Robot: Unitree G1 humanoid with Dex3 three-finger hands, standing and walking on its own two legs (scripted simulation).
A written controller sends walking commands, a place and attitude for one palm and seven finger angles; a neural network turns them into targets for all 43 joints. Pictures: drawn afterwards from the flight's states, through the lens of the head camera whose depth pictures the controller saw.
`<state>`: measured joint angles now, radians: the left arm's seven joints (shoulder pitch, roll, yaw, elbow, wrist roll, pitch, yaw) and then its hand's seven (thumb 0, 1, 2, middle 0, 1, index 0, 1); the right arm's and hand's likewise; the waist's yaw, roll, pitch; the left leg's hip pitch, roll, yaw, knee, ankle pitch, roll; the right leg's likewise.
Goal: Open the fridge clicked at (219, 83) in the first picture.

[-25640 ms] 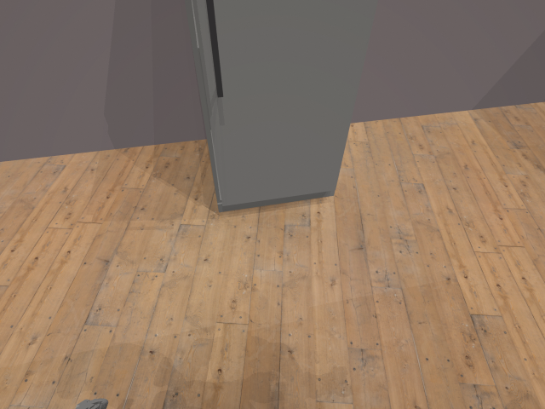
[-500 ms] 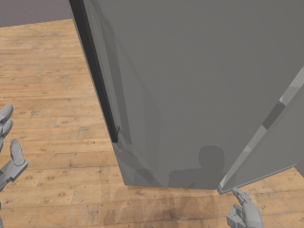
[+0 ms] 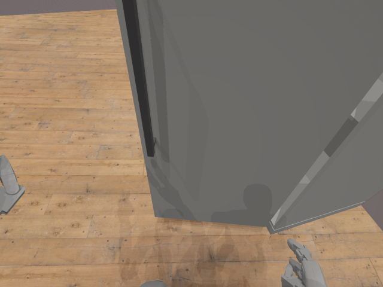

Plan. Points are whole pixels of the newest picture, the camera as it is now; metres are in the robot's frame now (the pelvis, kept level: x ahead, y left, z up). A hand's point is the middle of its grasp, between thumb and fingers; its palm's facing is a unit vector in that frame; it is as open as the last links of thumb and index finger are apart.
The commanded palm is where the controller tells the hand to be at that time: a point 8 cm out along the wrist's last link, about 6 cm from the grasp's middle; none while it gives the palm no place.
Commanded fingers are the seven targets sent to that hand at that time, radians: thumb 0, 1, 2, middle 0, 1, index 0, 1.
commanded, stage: step back with the hand held close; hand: left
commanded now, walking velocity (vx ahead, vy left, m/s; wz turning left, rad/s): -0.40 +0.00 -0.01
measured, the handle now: (143, 80) +0.50 +0.16 +0.17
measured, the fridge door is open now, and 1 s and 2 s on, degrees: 69 69 69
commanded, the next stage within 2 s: stop stepping back and stand still in 0.62 s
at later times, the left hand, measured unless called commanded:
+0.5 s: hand out of the picture +0.14 +0.26 +0.18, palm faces +0.54 -0.73 -0.43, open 7.4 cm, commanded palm +0.08 +0.29 +0.19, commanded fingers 0.00 0.90 0.90 -0.20 -0.30 -0.20 -0.30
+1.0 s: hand out of the picture -0.04 +0.29 +0.19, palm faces +0.61 -0.72 -0.33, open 7.4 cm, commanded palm -0.08 +0.31 +0.19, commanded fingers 0.00 0.90 0.90 -0.20 -0.30 -0.20 -0.30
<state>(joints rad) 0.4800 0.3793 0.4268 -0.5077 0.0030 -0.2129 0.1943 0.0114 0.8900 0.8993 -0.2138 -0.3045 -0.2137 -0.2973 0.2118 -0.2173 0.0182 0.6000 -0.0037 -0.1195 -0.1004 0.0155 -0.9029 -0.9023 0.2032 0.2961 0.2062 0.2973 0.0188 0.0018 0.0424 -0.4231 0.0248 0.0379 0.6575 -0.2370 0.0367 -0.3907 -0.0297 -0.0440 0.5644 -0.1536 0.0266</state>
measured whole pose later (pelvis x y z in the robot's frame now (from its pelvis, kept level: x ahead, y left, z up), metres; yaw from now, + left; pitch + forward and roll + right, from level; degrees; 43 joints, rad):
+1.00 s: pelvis -0.19 +0.00 +0.00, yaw +5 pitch -4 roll +0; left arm 0.50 0.40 0.43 -0.55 -0.06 -0.16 0.15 0.01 0.89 0.90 -0.22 -0.30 -0.22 -0.30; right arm 0.27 -0.18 0.02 0.72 -0.01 -0.10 -0.07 0.02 -0.90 -0.90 0.20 0.30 0.21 0.30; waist 0.08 -0.06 -0.02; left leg -0.59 0.01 0.04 1.03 -0.33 -0.04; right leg -0.23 0.03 0.01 0.64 -0.35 -0.03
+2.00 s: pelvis -0.24 +0.04 +0.02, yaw -1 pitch -1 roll +0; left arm 0.51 0.39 0.40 -0.42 -0.04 -0.18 0.16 0.01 0.89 0.90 -0.21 -0.30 -0.21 -0.30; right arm 0.20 -0.20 0.02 0.66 0.00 -0.12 -0.07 0.02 -0.90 -0.90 0.20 0.30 0.21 0.30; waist 0.02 0.00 0.02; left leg -0.25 0.02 0.05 0.51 -0.24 0.01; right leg -0.22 0.03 -0.01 0.50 -0.27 -0.02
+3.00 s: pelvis -0.24 +0.06 +0.02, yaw +0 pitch +0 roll -1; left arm 0.24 0.22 -0.01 1.15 0.02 0.01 0.03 0.00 0.92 0.90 -0.20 -0.30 -0.20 -0.29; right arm 0.26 -0.17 0.00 1.13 -0.02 0.02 -0.02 0.01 -0.91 -0.90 0.20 0.30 0.20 0.30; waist -0.01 0.01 0.08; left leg -0.24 -0.01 0.05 0.41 -0.19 0.04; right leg -0.19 0.00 -0.01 0.39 -0.20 0.00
